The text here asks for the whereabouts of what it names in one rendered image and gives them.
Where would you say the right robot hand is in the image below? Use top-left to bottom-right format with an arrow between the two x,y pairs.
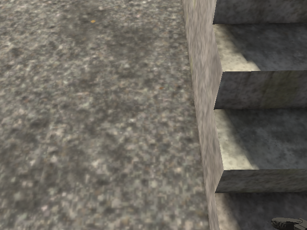
272,218 -> 307,230

